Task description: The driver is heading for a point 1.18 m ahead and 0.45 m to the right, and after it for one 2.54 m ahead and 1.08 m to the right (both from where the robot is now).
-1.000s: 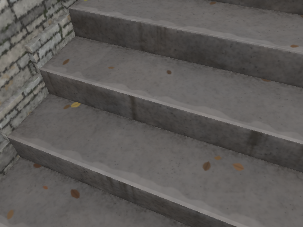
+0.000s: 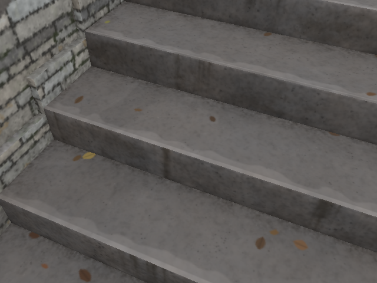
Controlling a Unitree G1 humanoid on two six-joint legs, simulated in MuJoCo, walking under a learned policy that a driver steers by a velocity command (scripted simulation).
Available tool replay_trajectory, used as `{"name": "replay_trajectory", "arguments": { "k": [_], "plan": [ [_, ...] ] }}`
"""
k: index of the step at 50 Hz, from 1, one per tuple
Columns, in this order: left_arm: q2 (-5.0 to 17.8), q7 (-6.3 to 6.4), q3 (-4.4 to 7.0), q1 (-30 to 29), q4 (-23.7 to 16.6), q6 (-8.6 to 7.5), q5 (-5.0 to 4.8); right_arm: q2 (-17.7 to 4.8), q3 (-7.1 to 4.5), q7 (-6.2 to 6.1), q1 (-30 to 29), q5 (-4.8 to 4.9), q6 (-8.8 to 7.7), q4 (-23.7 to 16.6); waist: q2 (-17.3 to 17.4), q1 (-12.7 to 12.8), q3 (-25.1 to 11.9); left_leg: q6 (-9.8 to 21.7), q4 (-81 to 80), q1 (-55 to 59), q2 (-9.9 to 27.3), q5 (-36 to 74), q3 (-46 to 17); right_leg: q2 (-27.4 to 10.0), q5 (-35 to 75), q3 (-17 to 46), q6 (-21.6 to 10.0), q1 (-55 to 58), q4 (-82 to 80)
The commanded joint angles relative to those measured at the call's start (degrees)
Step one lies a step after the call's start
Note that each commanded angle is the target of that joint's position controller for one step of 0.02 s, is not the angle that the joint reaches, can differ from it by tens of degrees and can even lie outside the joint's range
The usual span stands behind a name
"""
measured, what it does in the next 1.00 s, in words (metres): climbs, turning right: right foot 0.15 m higher, then left foot 0.15 m higher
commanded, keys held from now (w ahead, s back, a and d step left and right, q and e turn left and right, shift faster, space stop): w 0.38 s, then w+e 0.52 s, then e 0.10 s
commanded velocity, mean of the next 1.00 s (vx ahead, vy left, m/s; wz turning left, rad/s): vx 0.47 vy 0.00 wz -0.24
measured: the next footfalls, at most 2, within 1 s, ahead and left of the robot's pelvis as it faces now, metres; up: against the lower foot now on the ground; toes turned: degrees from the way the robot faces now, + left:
right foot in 0.24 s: +0.28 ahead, -0.10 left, +0.15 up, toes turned -6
left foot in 0.76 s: +0.64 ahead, +0.07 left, +0.30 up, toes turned -4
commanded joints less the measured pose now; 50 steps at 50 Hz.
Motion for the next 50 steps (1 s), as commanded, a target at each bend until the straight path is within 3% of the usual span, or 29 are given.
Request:
{"name": "replay_trajectory", "arguments": {
  "k": [1, 3, 6, 9, 11, 12, 13, 14, 15, 17, 19, 20, 21, 24, 26, 29, 32, 34, 35, 37, 38, 39, 40, 41, 42, 43, 44, 46, 50],
  "plan": [
    [-4.35, 0.18, -2.95, -13.64, -10.42, 0.27, -0.33, -3.28, 0.83, -0.01, 4.87, 0.34, -1.41, 1.41, 3.73, -0.46, 13.79, 6.2, -13.42, 4.02, 17.05, -8.54, -19.31, -1.0, -3.4, -0.56, -0.46, -29.13, 6.88],
    [-3.63, 0.2, -4.16, -18.06, -14.45, 1.33, -0.22, -3.92, 1.41, -0.49, 2.4, 1.51, -1.66, 2.14, 3.95, 0.92, 15.07, 3.04, -18.0, -5.35, 13.57, -9.22, -14.47, -2.35, -1.51, -3.38, 0.14, -21.87, -8.0],
    [-1.18, 0.1, -4.35, -20.56, -16.98, 2.34, -1.36, -7.3, 0.92, -3.28, 1.57, 3.03, -1.26, 2.39, 7.26, 0.85, 16.71, 7.29, -30.17, -3.82, 16.15, 18.56, -12.6, -4.09, -6.18, -5.13, 0.27, -9.01, -28.93],
    [-2.3, 0.33, -4.13, -7.04, -10.5, 2.22, -2.91, -9.64, 0.25, -2.96, -0.02, 4.44, -0.88, -0.9, 7.67, 5.45, 2.95, 8.25, -15.8, 0.33, 15.16, 82.73, -0.62, 2.88, -7.77, -12.53, -3.05, 21.66, -44.57],
    [2.19, 1.74, -1.85, 4.72, -7.26, 1.17, -2.54, -14.8, -2.04, -2.11, -0.44, 4.15, -1.39, -1.98, 12.52, 11.88, -5.34, 7.4, 6.09, 8.67, 17.73, 99.69, -2.21, 6.96, -13.87, -9.04, -3.49, 32.82, -57.85],
    [5.27, 2.15, -0.41, 9.78, -5.23, 0.74, -1.44, -14.29, -2.7, -1.32, -2.05, 4.01, -2.32, -3.05, 12.08, 14.94, -7.92, 5.78, 21.01, 3.29, 15.76, 91.84, -2.51, 4.93, -14.66, -0.73, -4.61, 42.11, -65.93],
    [12.22, 2.77, 1.75, 16.23, -1.75, 0.64, 0.49, -8.49, -2.36, 0.68, -5.64, 3.53, -3.24, -7.57, -0.99, 14.01, -6.68, 2.27, 44.08, -17.78, 5.85, 58.88, -2.58, -9.46, -30.32, 33.36, -9.69, 49.43, -89.0],
    [15.64, 3.13, 3.63, 13.65, -0.28, 1.25, -0.99, -6.8, -3.09, 2.66, -9.11, 0.6, -3.83, -11.13, -12.77, 11.1, -8.07, 0.86, 68.17, -28.17, -2.64, 15.28, -9.15, -15.85, -29.44, 61.04, -12.53, 48.43, -112.65],
    [12.17, 2.47, 3.25, 5.95, 0.94, 0.35, -1.41, -3.39, -2.63, 3.4, -8.51, -0.94, -3.37, -14.09, -6.4, 3.29, -2.14, 1.26, 78.24, -33.54, 0.68, 16.62, -13.49, -17.36, -38.37, 54.69, -10.11, 41.4, -111.44],
    [1.77, 1.06, 1.13, 4.62, 5.59, -1.33, -0.62, -1.11, -1.85, 2.72, -14.4, -0.96, -2.07, -18.76, 3.71, -0.16, 8.34, 2.37, 85.8, -40.84, 3.04, 19.12, -9.12, -14.97, -27.75, 35.24, -6.36, 28.23, -103.3],
    [-3.84, 0.28, -0.59, 5.77, 9.56, -2.87, 1.08, 3.0, -0.18, 1.84, -12.99, 0.73, -0.3, -19.55, 2.41, -3.63, 9.67, 3.86, 90.39, -46.26, 1.4, 17.14, -12.55, -10.53, -13.56, 20.33, -2.32, 25.26, -100.61],
    [-1.84, -0.35, -0.17, 8.59, 11.44, -3.31, 0.65, 4.89, 1.09, 1.55, -15.54, 0.3, 0.54, -21.91, 1.39, -3.07, 10.09, 4.48, 93.68, -51.47, 1.63, 14.89, -12.3, -9.6, -8.6, 17.69, -1.89, 28.1, -101.43],
    [-2.42, -3.94, -2.01, 7.67, 12.87, -2.54, 7.85, -2.32, 0.83, 3.7, -23.4, 4.04, 1.97, -21.52, 4.25, 0.24, 9.71, 14.62, 86.27, -57.69, 0.48, 22.44, -19.74, -7.31, -7.1, 16.58, -0.91, 24.72, -101.43],
    [4.26, -5.39, -1.35, 6.19, 9.4, -3.29, 5.9, -6.04, -0.16, 4.63, -25.14, 1.75, 0.95, -23.25, -3.12, -3.27, 2.53, 12.73, 81.94, -51.21, 2.34, 19.05, -6.97, -3.78, 3.23, 7.8, -2.21, 23.08, -106.99],
    [1.7, -3.98, -2.41, 20.5, 14.18, -3.23, 5.27, -2.93, 2.08, 4.14, -29.87, -0.23, 1.76, -23.17, -3.63, 1.89, 1.23, 9.46, 97.84, -73.08, 2.87, 13.53, -7.97, -7.26, 6.66, 16.01, -3.97, 42.72, -103.98],
    [-1.67, -4.29, -3.69, 31.7, 19.7, -2.78, 6.99, -1.74, 4.69, 3.18, -40.99, -0.43, 2.45, -26.55, -0.56, 5.78, 2.68, 9.83, 92.72, -88.94, 6.83, 7.0, -6.8, -8.29, 7.99, 18.61, -5.21, 57.95, -102.48],
    [-1.26, -5.46, -4.18, 34.07, 21.98, -2.96, 7.38, -2.49, 5.19, 2.5, -54.57, 0.22, 4.11, -31.8, -2.9, 8.91, 5.21, 9.02, 73.83, -79.0, 10.07, 10.77, -0.11, -7.16, 10.2, 18.42, -6.88, 47.25, -109.78],
    [0.81, -7.53, -4.0, 22.04, 16.34, -3.72, 3.28, -0.56, 5.82, 4.59, -61.6, -1.67, 5.94, -34.64, -5.6, 4.78, 3.63, 7.47, 59.26, -40.66, 8.38, 6.35, 7.78, -7.58, 27.73, 12.78, -9.23, 20.16, -120.89],
    [4.36, -7.77, -3.61, 23.48, 15.69, -5.08, 1.6, -1.34, 5.27, 5.62, -59.06, -1.11, 6.28, -33.71, -10.94, 2.78, 0.38, 5.19, 60.04, -31.3, 3.96, 5.13, 9.09, -8.45, 52.09, 11.8, -10.62, 21.06, -117.57],
    [11.63, -7.28, -1.73, 22.11, 14.0, -6.65, -0.63, -5.73, 3.94, 5.36, -48.7, -0.7, 6.91, -28.94, -9.6, -0.97, -1.05, 2.41, 41.26, -31.83, -0.53, 1.52, 8.87, -11.14, 84.98, 10.88, -8.24, 44.18, -108.14],
    [13.96, -7.89, -0.32, 22.26, 14.9, -6.21, 0.42, -8.06, 2.99, 4.29, -43.6, 0.38, 6.81, -27.83, -11.22, -2.87, -5.28, 3.76, 31.8, -25.32, -2.03, 1.24, 5.86, -11.92, 98.01, 10.09, -6.53, 50.84, -101.97],
    [11.81, -8.04, 0.29, 22.41, 15.59, -5.97, 3.01, -10.04, 1.62, 2.83, -28.29, -0.62, 6.57, -23.46, -4.78, -6.9, -16.62, 7.58, 27.86, -3.25, 3.26, 17.59, -5.75, -10.82, 91.22, 11.66, -3.38, 44.31, -84.77],
    [3.28, -8.61, -2.33, 31.45, 13.28, -6.25, 6.98, -12.58, 1.38, 2.0, -13.7, 1.93, 5.55, -18.89, 13.51, -6.14, -35.97, 21.85, 15.8, 27.8, 19.41, 22.33, -36.58, -3.42, 55.81, 14.33, -3.19, 22.29, -65.82],
    [3.96, -9.03, -0.44, 25.44, 16.17, -4.57, 2.34, -15.16, -0.01, 1.36, -2.58, -1.21, 5.76, -15.38, 17.53, -12.43, -26.53, 23.94, -1.06, 17.74, 26.37, 1.49, -60.61, 6.24, 18.52, 19.93, -1.21, 11.17, -30.09],
    [3.69, -8.68, 0.12, 19.49, 14.55, -4.52, 0.7, -17.03, -1.06, 0.62, -6.58, -1.15, 2.87, -11.86, 9.04, -9.13, -9.68, 16.35, -3.63, 4.03, 24.25, -15.29, -54.2, 3.45, 23.59, 21.53, -1.5, -0.24, -13.02],
    [2.2, -7.28, 0.47, 15.59, 13.55, -4.62, 0.18, -14.68, -1.2, 0.99, -14.53, 0.17, 1.34, -10.09, 7.51, -4.42, -3.79, 15.65, -1.18, -3.68, 23.93, -11.21, -43.44, 2.0, 21.24, 17.69, -1.23, -4.62, -5.17],
    [1.18, -5.85, 0.31, 12.48, 12.44, -4.3, 1.0, -6.92, 0.54, 1.71, -18.98, 0.07, 1.14, -7.88, -0.53, -0.87, -5.37, 14.31, 0.44, -5.13, 23.23, -0.36, -32.52, 1.36, 18.05, 16.45, -3.48, -6.0, -2.76],
    [-2.45, -5.23, -0.97, 7.24, 8.59, -1.58, 0.96, 3.61, 3.28, 2.21, -23.89, -0.36, 0.92, -6.0, -3.52, 5.08, -4.56, 8.73, -1.22, -9.26, 20.29, 15.72, -17.46, -2.31, 19.13, 14.43, -6.18, -6.54, -5.57],
    [-4.8, -6.15, -2.85, 0.9, 4.34, -0.58, -1.89, 0.86, 1.76, 0.95, -23.02, -3.32, -0.96, -5.3, 5.43, 7.83, -1.25, 7.95, -6.59, -11.81, 16.49, 30.95, 1.11, -2.31, 2.39, 6.83, -7.04, -12.65, 7.05]
  ]
}}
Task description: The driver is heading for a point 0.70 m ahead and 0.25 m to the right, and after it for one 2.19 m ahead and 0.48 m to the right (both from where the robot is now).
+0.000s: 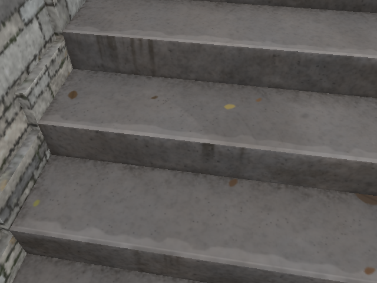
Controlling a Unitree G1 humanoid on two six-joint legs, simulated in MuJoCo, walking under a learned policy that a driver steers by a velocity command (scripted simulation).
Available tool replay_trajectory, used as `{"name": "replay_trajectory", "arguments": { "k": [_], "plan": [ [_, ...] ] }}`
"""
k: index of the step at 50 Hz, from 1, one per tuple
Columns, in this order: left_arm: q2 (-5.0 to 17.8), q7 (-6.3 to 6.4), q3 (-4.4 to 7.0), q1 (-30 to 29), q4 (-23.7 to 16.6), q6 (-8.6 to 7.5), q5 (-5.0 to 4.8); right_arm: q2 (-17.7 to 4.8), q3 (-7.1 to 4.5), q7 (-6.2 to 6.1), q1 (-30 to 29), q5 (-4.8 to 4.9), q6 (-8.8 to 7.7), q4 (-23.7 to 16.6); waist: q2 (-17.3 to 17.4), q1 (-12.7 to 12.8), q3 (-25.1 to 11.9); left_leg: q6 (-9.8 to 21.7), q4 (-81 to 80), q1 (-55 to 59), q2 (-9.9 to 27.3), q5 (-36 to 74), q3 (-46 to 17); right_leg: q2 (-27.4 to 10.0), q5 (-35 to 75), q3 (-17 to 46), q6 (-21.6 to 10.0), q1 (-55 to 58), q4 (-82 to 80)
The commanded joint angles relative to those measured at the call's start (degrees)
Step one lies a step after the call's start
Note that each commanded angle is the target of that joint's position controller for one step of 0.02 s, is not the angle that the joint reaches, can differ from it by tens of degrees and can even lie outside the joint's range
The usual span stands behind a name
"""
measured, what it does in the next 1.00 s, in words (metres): climbs, turning right: right foot 0.15 m higher, then left foot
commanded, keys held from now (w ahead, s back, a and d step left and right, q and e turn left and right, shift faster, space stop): e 1.00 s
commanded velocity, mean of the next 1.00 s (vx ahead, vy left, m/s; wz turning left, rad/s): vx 0.08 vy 0.00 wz -0.59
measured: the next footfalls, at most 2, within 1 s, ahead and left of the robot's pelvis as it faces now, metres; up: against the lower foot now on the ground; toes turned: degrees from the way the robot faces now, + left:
right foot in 0.24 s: +0.27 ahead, -0.14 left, +0.15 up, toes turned -11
left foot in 0.72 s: +0.31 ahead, +0.09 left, +0.15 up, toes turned -25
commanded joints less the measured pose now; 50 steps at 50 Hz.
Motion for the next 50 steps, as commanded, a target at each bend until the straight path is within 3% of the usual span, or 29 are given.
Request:
{"name": "replay_trajectory", "arguments": {
  "k": [1, 4, 5, 6, 8, 10, 12, 13, 14, 15, 16, 17, 18, 19, 21, 23, 25, 26, 29, 32, 35, 36, 37, 38, 39, 41, 43, 46, 50],
  "plan": [
    [-8.67, -0.56, -3.57, -2.12, -4.88, -0.01, -1.92, 5.57, 1.86, -0.17, -6.15, -2.94, -2.56, -3.0, 4.55, 5.5, 1.29, 8.58, -19.13, 3.06, 11.81, 27.84, -6.39, -0.48, -8.7, -3.42, -2.53, -8.98, 13.13],
    [-4.98, 0.07, -4.17, -9.57, -10.09, 0.48, -2.43, 0.74, 1.64, -0.19, -0.93, -4.15, -2.3, -0.12, 2.8, 4.27, 1.77, 7.58, -22.15, 10.15, 11.78, 31.83, -3.31, -0.9, -8.48, -3.36, -3.37, -14.28, 4.79],
    [-1.55, 0.56, -3.76, -13.26, -12.39, 0.81, -2.33, -0.7, 1.52, 0.09, 0.38, -4.59, -2.02, -0.44, -0.58, 4.21, -0.48, 6.55, -22.14, 12.13, 11.9, 31.03, -1.9, -2.99, -1.09, -3.34, -1.65, -12.29, -9.72],
    [-1.21, 0.78, -3.59, -14.9, -12.91, 1.25, -2.3, -2.27, 1.21, -0.06, 2.46, -4.52, -2.23, -1.05, 2.87, 3.09, -1.24, 6.78, -23.09, 13.75, 10.92, 36.89, -0.06, -3.21, 2.05, -5.63, 0.51, -10.23, -15.76],
    [-2.37, -0.18, -4.31, -20.5, -14.48, 4.49, -1.04, -6.25, 0.4, 1.98, 0.23, -1.72, -2.33, -4.4, 7.91, 2.66, -0.12, 9.07, -30.79, 9.1, 14.29, 48.83, 1.99, -1.65, -13.94, -13.23, 3.72, 4.2, -30.26],
    [-2.33, -0.96, -3.8, -15.15, -13.34, 4.77, -0.61, -11.23, -0.57, 1.52, 2.43, 1.0, -5.02, -5.68, 9.46, 4.53, -0.11, 8.87, -24.38, 16.77, 17.02, 82.38, 3.48, 2.15, -11.05, -16.33, 6.08, 11.62, -37.28],
    [-0.2, 0.91, -2.55, -7.64, -12.67, 2.97, -0.81, -14.47, -2.77, 1.3, 2.2, 2.21, -5.46, -7.47, 10.25, 5.83, -1.75, 8.08, -13.79, 29.72, 18.54, 92.11, 2.89, 7.64, -10.99, -15.89, 6.38, 15.95, -56.22],
    [2.63, 3.02, -1.52, -3.92, -11.84, 2.22, -0.84, -12.15, -2.81, 1.54, 3.53, 1.12, -5.1, -8.59, 9.21, 4.89, -6.57, 6.05, -5.65, 24.78, 16.84, 91.87, 2.86, 7.3, 5.25, -10.36, 2.93, 28.18, -57.3],
    [6.45, 4.88, -0.46, -0.05, -12.08, 1.92, -1.32, -8.77, -2.33, 1.67, 7.35, -1.02, -4.96, -10.52, 1.5, 3.38, -18.16, 2.85, 6.71, 9.28, 11.92, 72.94, -0.18, 2.94, 14.18, 6.39, -4.77, 47.91, -59.03],
    [10.28, 6.5, 1.17, 10.51, -10.95, 2.13, 3.13, -6.75, -2.14, 2.74, -2.93, -0.64, -3.99, -15.02, -9.02, 9.12, -19.56, -0.85, 23.61, -8.35, 1.47, 6.39, -3.84, -4.77, 8.9, 27.54, -10.05, 59.53, -80.53],
    [15.15, 6.3, 3.35, 11.17, -10.1, 1.42, 4.01, -5.74, -2.35, 3.9, -6.02, 2.75, -2.66, -16.4, -8.01, 10.39, -15.59, -0.64, 47.49, -18.03, -1.68, 2.0, -20.54, -9.19, -7.51, 40.46, -9.38, 54.88, -89.9],
    [14.58, 6.52, 3.75, 7.36, -8.91, -0.24, 3.65, -4.38, -2.45, 3.77, -6.95, 3.64, -2.16, -16.26, -4.39, 8.28, -7.65, -0.42, 57.31, -23.97, -2.26, 5.16, -26.58, -7.94, -16.62, 36.74, -7.35, 46.48, -90.78],
    [9.7, 6.0, 2.64, 1.87, -7.38, -1.41, 2.15, -2.36, -1.81, 2.53, -5.86, 2.47, -2.1, -16.34, -1.42, 3.67, -2.14, 0.41, 60.14, -25.66, -1.79, 8.63, -27.37, -4.99, -24.22, 30.2, -5.07, 37.84, -88.6],
    [4.92, 5.28, 1.24, -3.86, -6.72, -2.0, 0.18, -0.66, -0.87, 1.83, -5.71, 1.03, -1.86, -16.08, -0.93, -0.12, 0.44, 1.92, 63.49, -26.31, -2.1, 10.37, -26.81, -1.61, -25.08, 25.79, -4.17, 30.99, -87.92],
    [-1.38, 4.63, -1.06, -11.64, -8.28, -2.18, -0.23, -1.09, -0.33, 0.58, -3.88, 0.66, -1.74, -16.36, 3.08, -4.72, -1.83, 1.81, 60.95, -25.39, -1.55, 8.69, -25.98, 1.35, -13.4, 17.95, -2.08, 27.22, -88.92],
    [1.51, 4.55, -0.65, -11.16, -9.9, -2.09, 1.16, -6.41, -1.62, -1.1, -5.6, 1.48, -1.37, -18.04, 4.79, -3.84, -7.12, -3.24, 57.58, -26.81, -0.94, 6.65, -24.25, 0.23, 2.86, 15.78, -2.85, 33.64, -89.13],
    [4.36, 4.75, 0.22, -8.14, -11.96, -2.7, 1.69, -7.97, -2.14, -2.32, -11.11, 1.85, -1.36, -19.94, 4.57, -1.43, -7.56, -8.27, 55.21, -25.83, 0.19, 2.45, -22.79, -1.23, 6.29, 14.34, -3.1, 34.13, -89.62],
    [7.93, 4.35, 1.47, -8.36, -13.25, -2.97, 1.51, -7.59, -2.12, -2.34, -11.39, 1.69, -0.92, -21.19, 2.68, -2.24, -5.65, -9.4, 52.41, -24.28, 0.04, -2.7, -19.49, -2.4, 7.34, 14.63, -4.26, 33.61, -92.11],
    [8.07, 4.55, 1.48, -9.59, -16.35, -4.3, -0.01, -8.02, -3.0, -1.91, -8.73, 1.36, -0.68, -21.24, -0.98, -3.03, -2.93, -10.12, 53.22, -11.3, -0.08, 2.49, -15.34, -0.47, 6.64, 12.52, -1.83, 25.6, -94.05],
    [8.07, 4.84, 1.75, -13.23, -19.46, -4.26, -1.24, -5.56, -2.34, -0.15, -9.01, 0.9, -0.47, -24.52, -0.21, -4.02, 0.12, -9.54, 23.19, 2.57, 1.43, 1.21, -14.33, 1.95, 1.37, 9.39, 2.16, 24.66, -94.13],
    [7.94, 3.61, 2.88, -5.93, -17.32, -2.86, -2.68, -3.67, -1.68, 0.27, -7.02, 4.73, -0.95, -26.89, -2.57, -1.2, 1.05, -8.16, -5.64, 2.01, -0.13, 3.33, -14.3, -2.66, 4.09, 18.58, -1.11, 43.69, -86.4],
    [6.23, 3.09, 2.67, -1.24, -16.17, -2.08, -2.34, -4.75, -2.18, -0.06, -7.73, 4.87, -1.74, -27.52, -1.73, -0.18, -0.3, -5.69, -10.44, 6.69, -0.27, 8.48, -14.94, -1.07, 1.54, 20.24, -0.37, 44.74, -83.58],
    [0.66, 3.01, 1.3, 3.99, -15.55, -1.64, -2.39, -10.76, -3.97, -0.84, -7.69, 4.69, -2.7, -28.03, 8.18, 2.17, -4.98, 5.47, -8.8, 15.18, 9.87, 29.33, -24.95, 5.26, -14.03, 13.3, 6.33, 38.77, -71.2],
    [0.16, 3.39, 0.79, 5.04, -18.7, -2.19, 0.26, -16.88, -6.01, -0.55, -11.15, 3.53, -3.8, -31.43, 23.38, 3.33, -4.31, 25.54, -12.9, 25.24, 25.41, 41.96, -49.12, 13.54, -29.68, 3.06, 14.29, 15.5, -61.42],
    [7.66, 3.68, 2.84, -2.39, -18.72, -2.36, 0.37, -16.05, -7.04, -1.92, -8.98, 1.1, -4.43, -30.42, 11.1, -1.91, -2.71, 25.94, -16.04, 22.0, 28.72, 39.01, -51.79, 9.18, -29.65, 3.49, 16.83, 11.59, -42.79],
    [9.57, 6.39, 3.44, -2.44, -18.35, -0.91, -0.73, -7.88, -4.08, -2.15, -14.19, 1.53, -4.05, -31.79, 6.5, 0.35, -0.77, 16.26, -16.5, 14.85, 21.31, 24.87, -36.7, 6.28, -20.61, 3.04, 18.05, 13.18, -25.5],
    [6.21, 7.48, 2.38, -10.62, -21.71, -0.8, 0.45, -1.41, -1.41, -2.59, -12.78, 2.95, -2.28, -30.35, 6.22, -0.94, 0.76, 12.77, -16.65, 14.72, 14.04, 22.65, -24.64, 7.65, -16.08, -0.9, 18.17, 10.95, -28.16],
    [5.0, 6.12, 2.3, -9.72, -21.64, -1.15, -0.43, -3.66, -1.24, -1.64, -6.39, 1.94, -1.77, -29.3, 7.53, -3.18, 0.93, 12.14, -17.76, 21.31, 12.83, 17.07, -19.14, 6.05, -13.71, -2.2, 18.7, 9.29, -33.65],
    [5.71, 5.14, 3.09, -10.94, -21.18, -1.95, 0.5, -6.06, -1.16, 0.41, -0.2, 1.86, -1.23, -26.88, 8.2, -4.63, 2.71, 14.23, -20.09, 24.0, 16.83, 11.32, -18.64, 3.09, -11.4, -2.84, 18.95, 9.16, -41.68]
  ]
}}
